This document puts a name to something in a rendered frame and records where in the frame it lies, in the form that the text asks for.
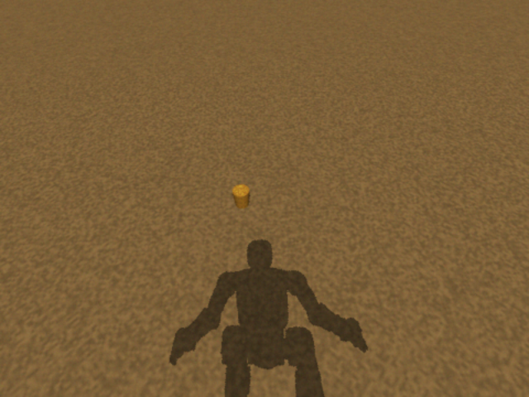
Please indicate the cup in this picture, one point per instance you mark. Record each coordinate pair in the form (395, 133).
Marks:
(241, 195)

